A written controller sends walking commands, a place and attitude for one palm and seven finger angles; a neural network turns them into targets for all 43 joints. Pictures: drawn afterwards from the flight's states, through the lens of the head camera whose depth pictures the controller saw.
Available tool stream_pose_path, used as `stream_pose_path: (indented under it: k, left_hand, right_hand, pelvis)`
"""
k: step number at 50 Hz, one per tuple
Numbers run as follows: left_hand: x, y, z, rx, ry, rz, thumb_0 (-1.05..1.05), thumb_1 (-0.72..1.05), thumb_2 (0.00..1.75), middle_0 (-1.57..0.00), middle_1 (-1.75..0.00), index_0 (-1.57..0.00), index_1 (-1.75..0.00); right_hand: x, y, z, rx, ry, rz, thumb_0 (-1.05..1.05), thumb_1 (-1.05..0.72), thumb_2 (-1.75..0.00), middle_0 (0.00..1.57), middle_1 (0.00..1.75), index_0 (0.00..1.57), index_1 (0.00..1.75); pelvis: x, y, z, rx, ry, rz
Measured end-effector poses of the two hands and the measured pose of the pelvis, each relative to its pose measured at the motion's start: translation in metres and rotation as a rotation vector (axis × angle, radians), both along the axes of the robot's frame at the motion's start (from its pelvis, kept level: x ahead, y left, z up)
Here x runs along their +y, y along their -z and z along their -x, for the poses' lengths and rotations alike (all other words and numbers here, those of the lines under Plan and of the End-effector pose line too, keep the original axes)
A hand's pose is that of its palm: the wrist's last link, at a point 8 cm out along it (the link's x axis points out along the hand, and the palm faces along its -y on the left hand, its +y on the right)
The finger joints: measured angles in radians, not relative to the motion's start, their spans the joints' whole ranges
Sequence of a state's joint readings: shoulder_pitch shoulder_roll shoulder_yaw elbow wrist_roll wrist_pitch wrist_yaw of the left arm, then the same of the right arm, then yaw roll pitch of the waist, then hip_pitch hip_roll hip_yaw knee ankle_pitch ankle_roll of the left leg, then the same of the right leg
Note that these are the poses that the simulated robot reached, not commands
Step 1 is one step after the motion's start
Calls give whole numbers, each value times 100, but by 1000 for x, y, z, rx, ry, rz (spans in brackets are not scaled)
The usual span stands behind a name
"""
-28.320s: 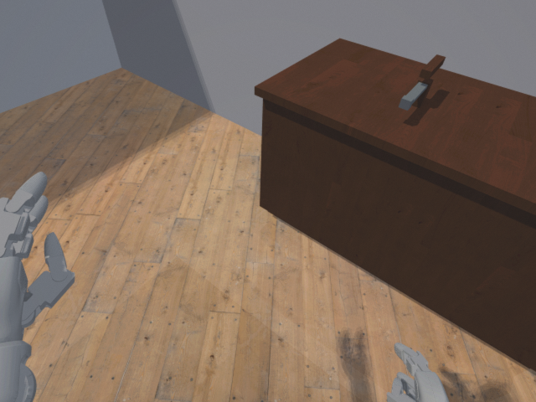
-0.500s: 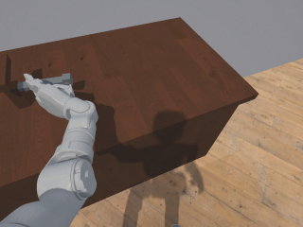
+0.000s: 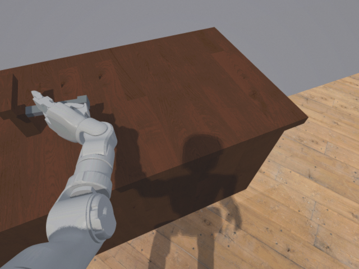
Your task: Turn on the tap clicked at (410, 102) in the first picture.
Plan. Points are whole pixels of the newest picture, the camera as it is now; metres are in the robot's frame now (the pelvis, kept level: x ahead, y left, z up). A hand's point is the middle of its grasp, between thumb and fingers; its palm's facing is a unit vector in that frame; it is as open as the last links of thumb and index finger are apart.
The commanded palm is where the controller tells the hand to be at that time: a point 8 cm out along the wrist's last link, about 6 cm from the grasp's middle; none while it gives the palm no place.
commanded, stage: lift the hand up off the lever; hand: left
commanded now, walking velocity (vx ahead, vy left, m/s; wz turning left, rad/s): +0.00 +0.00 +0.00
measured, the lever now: (83, 103) +0.53 +0.24 +0.05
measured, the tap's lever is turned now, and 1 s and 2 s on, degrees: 81 81 81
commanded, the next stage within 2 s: draw the hand back beside the body in 0.82 s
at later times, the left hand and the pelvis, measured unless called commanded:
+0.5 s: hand (84, 104) +0.46 +0.20 +0.12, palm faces +0.83 -0.54 -0.11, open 7.8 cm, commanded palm +0.40 +0.21 +0.13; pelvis +0.00 -0.01 +0.01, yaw +1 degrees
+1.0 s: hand (85, 103) +0.44 +0.19 +0.14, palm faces +0.75 -0.65 -0.12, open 7.8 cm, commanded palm +0.37 +0.21 +0.14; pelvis -0.01 -0.01 +0.01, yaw +0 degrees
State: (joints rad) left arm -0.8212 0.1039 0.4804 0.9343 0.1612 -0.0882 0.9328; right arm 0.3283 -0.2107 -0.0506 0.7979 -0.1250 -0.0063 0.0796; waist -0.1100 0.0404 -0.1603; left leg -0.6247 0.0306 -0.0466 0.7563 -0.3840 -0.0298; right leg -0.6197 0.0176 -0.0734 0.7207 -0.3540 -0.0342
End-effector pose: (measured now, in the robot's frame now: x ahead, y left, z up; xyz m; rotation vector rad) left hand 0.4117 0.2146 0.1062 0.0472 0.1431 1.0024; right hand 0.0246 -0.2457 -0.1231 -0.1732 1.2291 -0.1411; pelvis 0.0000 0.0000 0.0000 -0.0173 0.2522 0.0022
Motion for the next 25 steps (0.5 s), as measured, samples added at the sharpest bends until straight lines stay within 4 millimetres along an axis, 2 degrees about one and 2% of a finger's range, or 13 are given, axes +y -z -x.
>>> stream_pose_path:
  k: [16, 25]
  left_hand:
    - [-7, -13, 8, 13, 11, 8, 2, 90, 90, -15, -15, -16, -15]
    - [-7, -21, 8, 12, 1, 2, 2, 90, 90, -15, -15, -16, -15]
  right_hand:
    - [2, -4, -42, -78, -43, -7, 0, -91, -89, 20, 30, 20, 30]
    - [-2, -6, -50, -102, -53, 0, 0, -91, -89, 20, 30, 20, 30]
  pelvis:
    - [0, -4, -6, -34, -10, -5]
    - [-5, -5, -4, -41, -13, -9]
